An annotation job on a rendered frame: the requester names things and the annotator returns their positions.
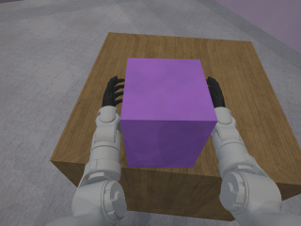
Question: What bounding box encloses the left robot hand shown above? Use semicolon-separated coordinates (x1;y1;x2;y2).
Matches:
102;76;125;107

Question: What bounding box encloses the right robot upper arm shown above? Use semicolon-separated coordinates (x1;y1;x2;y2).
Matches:
219;170;301;226

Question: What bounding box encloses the right robot hand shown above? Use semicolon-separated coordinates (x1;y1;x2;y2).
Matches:
206;76;226;108

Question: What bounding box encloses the pedestal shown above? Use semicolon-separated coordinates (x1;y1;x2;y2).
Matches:
50;32;301;221

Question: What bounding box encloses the carton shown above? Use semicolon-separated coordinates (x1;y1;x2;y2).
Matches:
120;57;218;169

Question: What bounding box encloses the robot right forearm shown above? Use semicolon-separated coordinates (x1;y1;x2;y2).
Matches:
211;106;282;206

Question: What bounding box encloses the robot left forearm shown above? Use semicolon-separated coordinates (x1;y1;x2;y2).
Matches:
71;105;122;214

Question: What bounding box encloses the left robot upper arm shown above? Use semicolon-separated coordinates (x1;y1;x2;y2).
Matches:
45;179;127;226

